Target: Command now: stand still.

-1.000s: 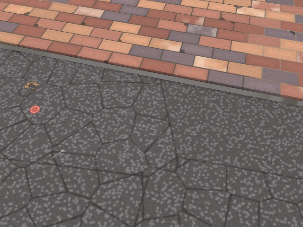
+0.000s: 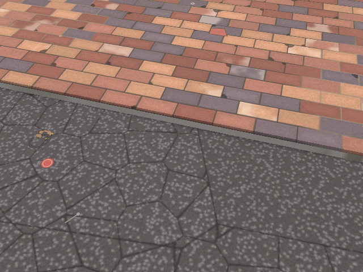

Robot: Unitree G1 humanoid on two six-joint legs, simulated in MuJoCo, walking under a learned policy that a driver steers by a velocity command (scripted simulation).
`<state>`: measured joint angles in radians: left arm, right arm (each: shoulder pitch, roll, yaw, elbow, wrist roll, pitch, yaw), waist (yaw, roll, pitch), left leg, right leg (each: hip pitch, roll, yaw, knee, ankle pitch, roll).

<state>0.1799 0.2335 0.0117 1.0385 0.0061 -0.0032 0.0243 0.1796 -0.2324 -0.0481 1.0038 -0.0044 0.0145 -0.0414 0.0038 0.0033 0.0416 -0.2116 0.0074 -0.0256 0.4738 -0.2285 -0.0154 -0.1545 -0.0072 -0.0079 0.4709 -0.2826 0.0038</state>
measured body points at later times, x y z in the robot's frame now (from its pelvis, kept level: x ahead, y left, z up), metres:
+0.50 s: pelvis +0.08 +0.03 +0.00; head +0.08 +0.05 +0.45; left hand +0.15 +0.30 -0.14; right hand +0.05 -0.22 -0.14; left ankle +0.03 +0.12 -0.74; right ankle +0.03 -0.11 -0.66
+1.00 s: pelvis +0.35 -0.03 +0.00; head +0.37 -0.03 +0.45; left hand +0.44 +0.23 -0.13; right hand +0.40 -0.30 -0.14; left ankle +0.29 +0.12 -0.64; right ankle +0.40 -0.11 -0.74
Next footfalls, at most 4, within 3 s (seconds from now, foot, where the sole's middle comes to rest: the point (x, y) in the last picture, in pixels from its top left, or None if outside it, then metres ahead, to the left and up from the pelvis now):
0.82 right None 0.44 -0.11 -0.78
1.38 left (160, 212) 0.76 0.12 -0.78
1.92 right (222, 164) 1.01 -0.15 -0.78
2.36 left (206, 102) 1.37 -0.09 -0.73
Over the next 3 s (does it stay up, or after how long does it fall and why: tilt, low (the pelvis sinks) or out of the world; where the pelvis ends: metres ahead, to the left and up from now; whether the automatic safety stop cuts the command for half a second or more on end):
stays up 1.33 -0.33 0.06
